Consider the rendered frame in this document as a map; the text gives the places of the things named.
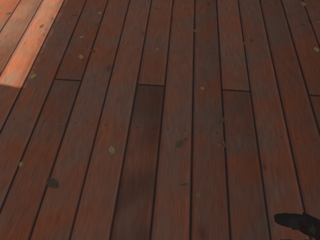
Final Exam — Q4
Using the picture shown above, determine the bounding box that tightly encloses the robot right hand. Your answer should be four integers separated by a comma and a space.
274, 212, 320, 240

